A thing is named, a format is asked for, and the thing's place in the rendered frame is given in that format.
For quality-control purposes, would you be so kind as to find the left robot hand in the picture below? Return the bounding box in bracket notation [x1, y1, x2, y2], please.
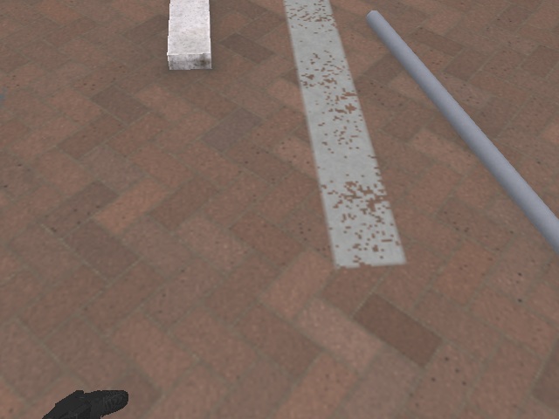
[42, 390, 128, 419]

